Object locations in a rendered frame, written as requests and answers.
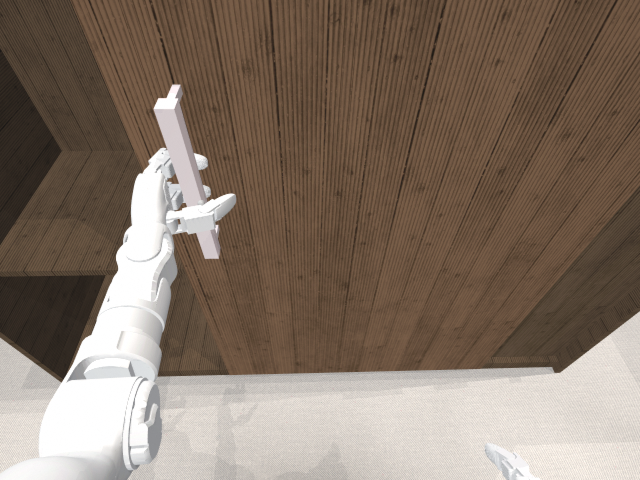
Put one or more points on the right robot hand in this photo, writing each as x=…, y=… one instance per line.
x=513, y=467

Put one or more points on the handle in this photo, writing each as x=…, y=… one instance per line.
x=172, y=125

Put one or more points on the left robot hand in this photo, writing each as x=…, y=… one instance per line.
x=153, y=198

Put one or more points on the wardrobe door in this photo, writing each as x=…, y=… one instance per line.
x=605, y=272
x=411, y=176

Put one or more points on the robot left forearm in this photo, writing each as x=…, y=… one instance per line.
x=126, y=337

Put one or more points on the robot left upper arm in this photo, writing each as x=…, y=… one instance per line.
x=97, y=429

